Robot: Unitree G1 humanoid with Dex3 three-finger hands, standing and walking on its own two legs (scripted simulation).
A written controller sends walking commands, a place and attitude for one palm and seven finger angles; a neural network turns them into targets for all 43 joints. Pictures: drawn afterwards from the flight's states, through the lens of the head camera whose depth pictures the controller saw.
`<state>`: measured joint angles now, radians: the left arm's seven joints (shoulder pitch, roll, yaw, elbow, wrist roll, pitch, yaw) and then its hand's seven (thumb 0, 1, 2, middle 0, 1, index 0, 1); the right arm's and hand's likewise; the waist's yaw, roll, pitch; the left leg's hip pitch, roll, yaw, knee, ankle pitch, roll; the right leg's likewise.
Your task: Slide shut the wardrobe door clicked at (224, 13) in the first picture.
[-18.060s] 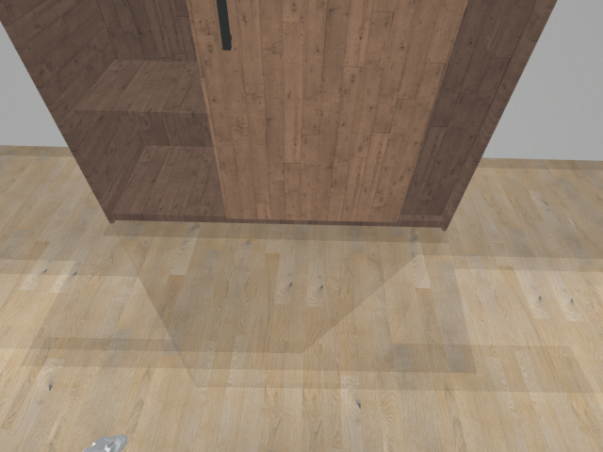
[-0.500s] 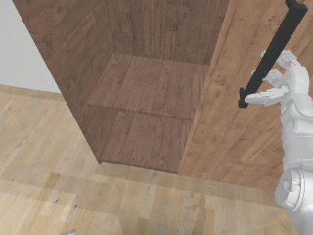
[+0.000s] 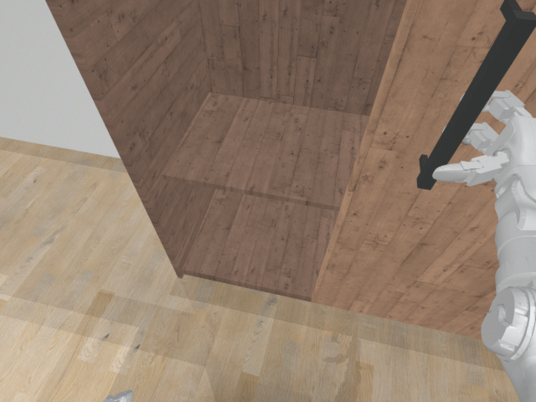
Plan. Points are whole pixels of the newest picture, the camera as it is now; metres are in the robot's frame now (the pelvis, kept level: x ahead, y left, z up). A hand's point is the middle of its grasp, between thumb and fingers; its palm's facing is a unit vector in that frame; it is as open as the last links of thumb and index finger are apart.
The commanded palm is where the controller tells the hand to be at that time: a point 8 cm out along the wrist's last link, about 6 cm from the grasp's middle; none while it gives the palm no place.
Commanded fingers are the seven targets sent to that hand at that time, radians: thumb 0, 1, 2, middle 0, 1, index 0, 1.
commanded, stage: move the hooked fingers beside the handle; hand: right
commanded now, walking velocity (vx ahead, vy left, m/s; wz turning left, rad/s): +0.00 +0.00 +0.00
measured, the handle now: (459, 110) +0.51 -0.17 +0.19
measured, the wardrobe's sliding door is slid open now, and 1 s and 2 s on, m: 0.52 0.52 0.52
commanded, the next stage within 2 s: feel for the door with the fingertips in 1.36 s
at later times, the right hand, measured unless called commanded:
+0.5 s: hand (476, 142) +0.48 -0.20 +0.17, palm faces -0.02 +1.00 -0.03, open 13.0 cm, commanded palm +0.45 -0.30 +0.17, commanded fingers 0.00 0.50 -0.30 0.30 1.20 0.30 1.20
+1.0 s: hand (511, 151) +0.47 -0.25 +0.17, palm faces +0.06 +1.00 -0.01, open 13.9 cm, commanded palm +0.44 -0.29 +0.17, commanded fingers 0.00 0.50 -0.30 0.30 1.20 0.30 1.20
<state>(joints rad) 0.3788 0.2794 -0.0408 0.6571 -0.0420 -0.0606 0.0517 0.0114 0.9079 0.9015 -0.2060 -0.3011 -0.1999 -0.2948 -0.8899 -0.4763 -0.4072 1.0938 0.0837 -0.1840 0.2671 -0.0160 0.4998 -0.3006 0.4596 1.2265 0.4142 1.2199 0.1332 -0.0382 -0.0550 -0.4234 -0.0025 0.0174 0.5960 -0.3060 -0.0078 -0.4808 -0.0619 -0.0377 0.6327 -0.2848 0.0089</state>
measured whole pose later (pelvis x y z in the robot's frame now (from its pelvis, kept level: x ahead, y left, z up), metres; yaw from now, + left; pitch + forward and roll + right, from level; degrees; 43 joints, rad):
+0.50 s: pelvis -0.01 +0.00 +0.00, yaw +1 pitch +8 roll +1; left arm 0.40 0.30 -0.04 0.64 -0.05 -0.05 0.08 0.01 0.91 0.90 -0.21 -0.30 -0.20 -0.29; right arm -0.93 -0.56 -0.44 1.17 0.06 -0.20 0.32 -0.02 0.50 -0.30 0.51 1.23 0.49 1.23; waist 0.17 -0.03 -0.05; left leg -0.46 -0.01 0.00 0.60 -0.28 -0.01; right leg -0.52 -0.07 -0.05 0.64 -0.27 0.00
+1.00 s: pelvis +0.01 -0.01 +0.00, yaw -1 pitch +9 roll +2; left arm 0.40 0.30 -0.02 0.69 -0.04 -0.07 0.05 0.01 0.91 0.90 -0.21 -0.30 -0.20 -0.29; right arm -0.85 -0.52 -0.38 1.03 0.15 -0.15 0.30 -0.02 0.50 -0.30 0.32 1.22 0.32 1.20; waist 0.10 -0.03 -0.07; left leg -0.42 0.02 0.03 0.58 -0.31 -0.03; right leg -0.50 -0.04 -0.02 0.65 -0.30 -0.01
